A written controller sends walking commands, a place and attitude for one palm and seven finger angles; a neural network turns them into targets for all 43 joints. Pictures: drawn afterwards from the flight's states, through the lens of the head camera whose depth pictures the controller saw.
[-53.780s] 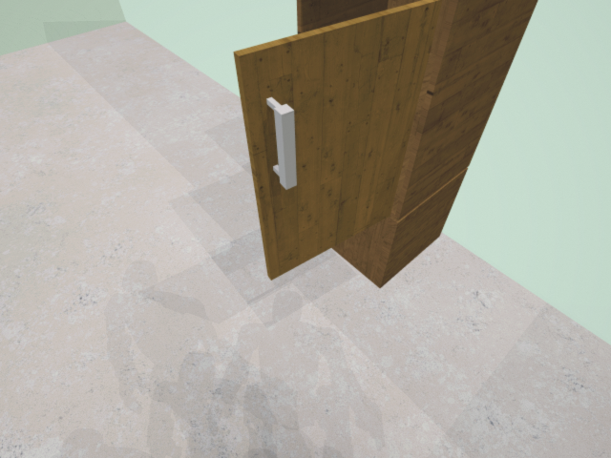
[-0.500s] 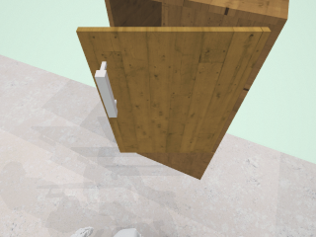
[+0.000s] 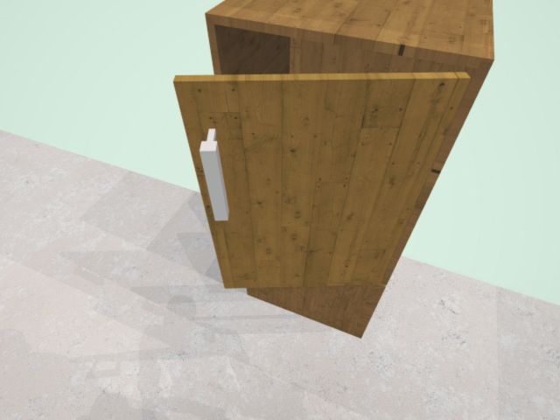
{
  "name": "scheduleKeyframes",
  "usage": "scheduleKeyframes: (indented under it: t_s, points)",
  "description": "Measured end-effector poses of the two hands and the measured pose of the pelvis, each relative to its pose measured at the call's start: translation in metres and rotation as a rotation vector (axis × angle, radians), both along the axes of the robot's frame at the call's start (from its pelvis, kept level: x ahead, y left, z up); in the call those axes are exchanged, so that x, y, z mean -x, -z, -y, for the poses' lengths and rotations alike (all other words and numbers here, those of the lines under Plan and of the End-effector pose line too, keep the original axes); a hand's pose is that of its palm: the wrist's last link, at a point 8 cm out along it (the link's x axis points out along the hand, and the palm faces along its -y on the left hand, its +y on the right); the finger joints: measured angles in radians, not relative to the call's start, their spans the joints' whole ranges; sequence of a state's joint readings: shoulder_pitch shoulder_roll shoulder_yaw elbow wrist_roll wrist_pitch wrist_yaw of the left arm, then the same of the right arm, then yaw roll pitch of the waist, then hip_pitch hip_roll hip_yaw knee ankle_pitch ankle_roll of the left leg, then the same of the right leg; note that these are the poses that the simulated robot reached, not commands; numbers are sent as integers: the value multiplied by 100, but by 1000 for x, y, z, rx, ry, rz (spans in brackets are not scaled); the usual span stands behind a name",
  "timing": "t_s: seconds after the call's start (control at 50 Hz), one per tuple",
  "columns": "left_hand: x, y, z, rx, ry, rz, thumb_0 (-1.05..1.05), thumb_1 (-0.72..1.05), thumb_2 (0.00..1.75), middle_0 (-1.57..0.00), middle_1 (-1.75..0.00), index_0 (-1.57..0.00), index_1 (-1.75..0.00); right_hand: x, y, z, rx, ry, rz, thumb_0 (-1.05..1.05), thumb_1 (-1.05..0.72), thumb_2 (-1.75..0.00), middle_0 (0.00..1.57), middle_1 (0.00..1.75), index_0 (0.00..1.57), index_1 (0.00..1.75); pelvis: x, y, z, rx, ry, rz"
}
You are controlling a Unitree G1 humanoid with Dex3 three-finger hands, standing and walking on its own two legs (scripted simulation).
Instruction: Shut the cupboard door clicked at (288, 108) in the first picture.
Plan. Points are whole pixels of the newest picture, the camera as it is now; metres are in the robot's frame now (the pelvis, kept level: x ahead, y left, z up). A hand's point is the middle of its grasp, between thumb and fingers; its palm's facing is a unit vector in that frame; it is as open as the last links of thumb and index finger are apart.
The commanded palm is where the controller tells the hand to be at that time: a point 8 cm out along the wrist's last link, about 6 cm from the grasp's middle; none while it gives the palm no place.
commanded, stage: come to a stop and stand still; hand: left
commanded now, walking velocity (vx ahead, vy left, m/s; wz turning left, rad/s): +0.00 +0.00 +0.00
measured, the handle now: (217, 176) +0.47 +0.14 +0.08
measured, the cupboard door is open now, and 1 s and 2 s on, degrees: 24 24 24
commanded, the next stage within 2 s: look again from close up in 0.22 s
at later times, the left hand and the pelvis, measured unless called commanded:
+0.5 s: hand out of the picture +0.01 +0.20 -0.17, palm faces +0.02 -0.97 -0.26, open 7.4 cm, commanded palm none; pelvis -0.01 +0.01 -0.01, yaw +2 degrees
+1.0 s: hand out of the picture +0.02 +0.24 -0.16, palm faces -0.01 -0.95 -0.32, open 7.4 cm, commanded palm none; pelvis -0.04 +0.00 +0.00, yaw +1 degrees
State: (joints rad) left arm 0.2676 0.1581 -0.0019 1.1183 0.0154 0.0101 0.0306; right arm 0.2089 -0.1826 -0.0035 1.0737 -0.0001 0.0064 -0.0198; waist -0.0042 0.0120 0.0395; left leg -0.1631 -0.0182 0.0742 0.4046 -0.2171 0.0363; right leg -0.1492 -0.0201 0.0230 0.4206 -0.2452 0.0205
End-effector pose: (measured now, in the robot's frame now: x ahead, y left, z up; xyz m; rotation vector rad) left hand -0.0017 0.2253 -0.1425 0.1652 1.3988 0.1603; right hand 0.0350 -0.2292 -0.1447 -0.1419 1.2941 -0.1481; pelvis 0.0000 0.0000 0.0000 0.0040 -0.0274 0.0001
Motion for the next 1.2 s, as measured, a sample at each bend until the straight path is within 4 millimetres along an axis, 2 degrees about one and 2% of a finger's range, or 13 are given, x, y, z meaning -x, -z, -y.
scheduleKeyframes:
  t_s: [0.2, 0.28, 0.34, 0.42, 0.52, 0.6, 0.68, 0.74, 0.82, 0.9, 1.02, 1.1, 1.2]
  points:
    - [1, 7, 7, 40, 14, -4, 1, 93, 90, -20, -30, -20, -30, 64, -6, -4, 17, 44, -149, 0, -91, -90, 20, 30, 20, 30, 4, -2, -1, 1, 1, 0]
    - [5, 7, 7, 44, 12, -19, 1, 92, 90, -20, -30, -20, -30, 78, -6, -10, 9, 56, -189, 0, -91, -90, 20, 30, 20, 30, 4, -2, -3, 1, 0, -3]
    - [7, 7, 6, 45, 24, -27, 0, 92, 90, -20, -30, -20, -30, 82, -5, -15, -5, 54, -198, 1, -91, -90, 20, 30, 20, 30, 4, -2, -4, 0, -7, -4]
    - [1, 3, -7, 2, 24, 27, 0, 91, 90, -20, -30, -20, -30, 68, 1, -10, 4, 29, -125, 1, -91, -90, 21, 30, 20, 30, 7, 3, -6, 3, -30, -4]
    - [-13, -5, -29, -66, 20, 118, 0, 91, 90, -20, -30, -20, -30, 29, 6, 5, 29, 7, 7, 1, -91, -90, 21, 30, 21, 30, 8, 7, -7, 5, -29, 12]
    - [-24, -12, -42, -104, 35, 180, 0, 91, 90, -20, -30, -20, -30, -6, -1, 19, 57, -21, 121, 1, -91, -90, 21, 30, 20, 30, 13, 8, -6, 3, -22, 22]
    - [-32, -20, -51, -126, 50, 228, 0, 91, 90, -20, -30, -20, -30, -32, -14, 32, 88, -55, 203, 1, -91, -90, 21, 30, 20, 30, 19, 7, -5, 2, -18, 28]
    - [-34, -24, -55, -134, 60, 251, 0, 91, 90, -20, -30, -20, -30, -43, -23, 40, 109, -76, 238, 1, -91, -90, 21, 30, 20, 30, 24, 6, -4, 2, -18, 31]
    - [-33, -26, -57, -134, 71, 257, 0, 91, 90, -20, -30, -20, -30, -47, -31, 49, 130, -94, 251, 1, -91, -90, 20, 30, 20, 30, 29, 4, -3, 4, -20, 31]
    - [-27, -24, -58, -127, 79, 242, 0, 91, 90, -20, -30, -20, -30, -40, -34, 53, 141, -101, 228, 1, -91, -90, 20, 30, 20, 30, 34, 3, -2, 5, -22, 29]
    - [-12, -18, -55, -111, 76, 188, 0, 91, 90, -20, -30, -20, -30, -15, -29, 53, 139, -93, 144, 1, -91, -90, 20, 30, 20, 30, 36, 1, -2, 7, -26, 20]
    - [3, -9, -43, -80, 60, 126, 0, 91, 90, -20, -30, -20, -30, 8, -20, 41, 108, -69, 67, 1, -91, -90, 20, 30, 20, 30, 33, 1, -1, 8, -23, 13]
    - [25, 3, -17, -15, 42, 35, 0, 91, 90, -20, -30, -20, -30, 37, -7, 19, 48, -33, -33, 1, -91, -90, 20, 30, 20, 30, 25, 3, 2, 4, -18, 8]
